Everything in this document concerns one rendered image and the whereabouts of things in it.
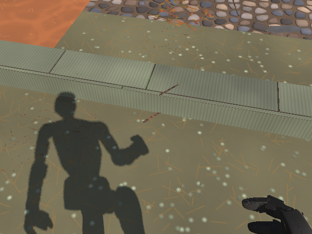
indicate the right robot hand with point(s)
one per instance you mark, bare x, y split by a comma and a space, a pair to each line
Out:
292, 220

